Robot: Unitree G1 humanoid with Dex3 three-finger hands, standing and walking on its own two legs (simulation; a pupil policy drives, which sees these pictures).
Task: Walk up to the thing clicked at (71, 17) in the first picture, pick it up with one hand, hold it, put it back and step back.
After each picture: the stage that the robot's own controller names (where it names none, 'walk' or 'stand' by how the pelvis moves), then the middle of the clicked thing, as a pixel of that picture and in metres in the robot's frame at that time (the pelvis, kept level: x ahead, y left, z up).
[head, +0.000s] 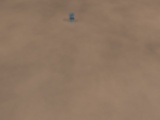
stand; (71, 17) +2.00 +0.23 -0.72
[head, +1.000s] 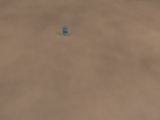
walk; (65, 31) +1.87 +0.25 -0.72
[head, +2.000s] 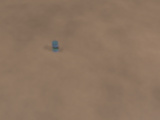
walk; (55, 46) +1.26 +0.28 -0.71
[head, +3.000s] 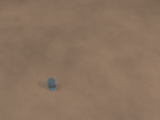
walk; (51, 84) +0.83 +0.28 -0.72
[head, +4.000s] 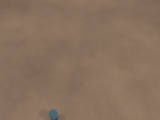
walk; (53, 116) +0.53 +0.23 -0.72
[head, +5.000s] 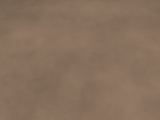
stand; out of the picture +0.39 +0.19 -0.71
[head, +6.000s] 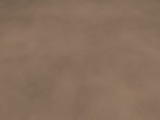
stand; out of the picture +0.35 +0.22 -0.73
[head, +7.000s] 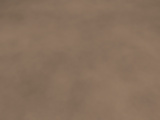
stand; out of the picture +0.36 +0.24 -0.72
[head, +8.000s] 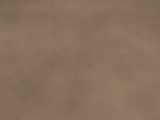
stand; out of the picture +0.35 +0.24 -0.72
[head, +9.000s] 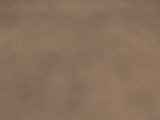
stand; out of the picture +0.34 +0.25 -0.72
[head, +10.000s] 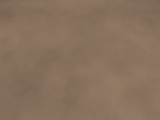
stand; out of the picture +0.34 +0.26 -0.72
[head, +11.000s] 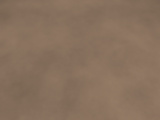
stand; out of the picture +0.32 +0.26 -0.72
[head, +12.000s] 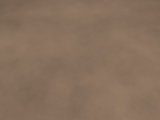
stand; out of the picture +0.33 +0.23 -0.73
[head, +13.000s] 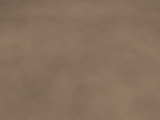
stand; out of the picture +0.34 +0.22 -0.73
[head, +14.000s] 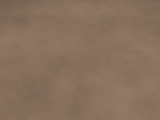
stand; out of the picture +0.35 +0.22 -0.73
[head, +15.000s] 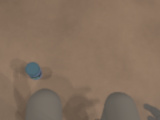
go down; (34, 71) +0.43 +0.24 -0.38
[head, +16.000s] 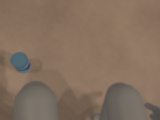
go down; (21, 63) +0.42 +0.27 -0.30
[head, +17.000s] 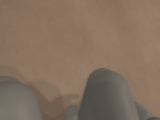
close in; out of the picture +0.39 +0.30 -0.22
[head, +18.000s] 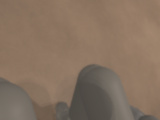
close; out of the picture +0.39 +0.31 -0.21
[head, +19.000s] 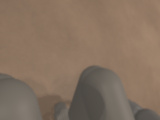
lift; out of the picture +0.36 +0.28 -0.22
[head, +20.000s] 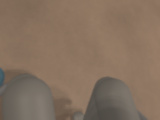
lift; out of the picture +0.31 +0.27 -0.15
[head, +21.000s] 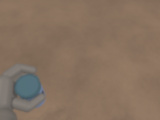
lift; (31, 92) +0.31 +0.18 +0.03
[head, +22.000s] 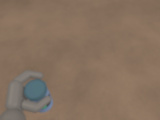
hold; (39, 96) +0.32 +0.17 +0.00
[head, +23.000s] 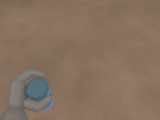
hold; (41, 95) +0.32 +0.17 +0.00
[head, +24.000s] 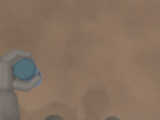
crouch; (29, 74) +0.39 +0.20 -0.05
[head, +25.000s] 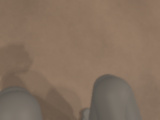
lower; out of the picture +0.44 +0.30 -0.13
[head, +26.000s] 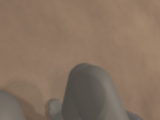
lower; out of the picture +0.41 +0.32 -0.23
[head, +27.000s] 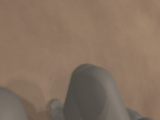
lower; out of the picture +0.40 +0.32 -0.22
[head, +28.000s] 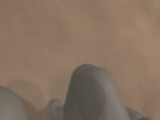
lower; out of the picture +0.40 +0.32 -0.22
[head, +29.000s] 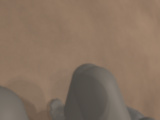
lower; out of the picture +0.40 +0.32 -0.22
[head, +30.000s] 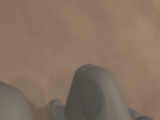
withdraw; out of the picture +0.39 +0.31 -0.23
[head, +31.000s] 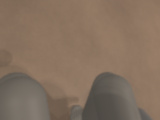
stand; out of the picture +0.41 +0.29 -0.25
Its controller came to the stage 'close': yes
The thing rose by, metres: 0.71
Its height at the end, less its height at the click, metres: +0.00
